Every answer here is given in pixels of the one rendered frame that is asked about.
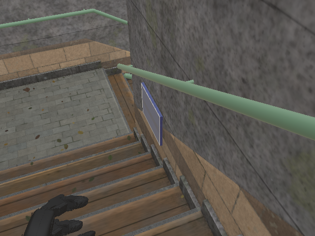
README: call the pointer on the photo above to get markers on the robot left hand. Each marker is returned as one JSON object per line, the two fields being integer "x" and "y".
{"x": 43, "y": 222}

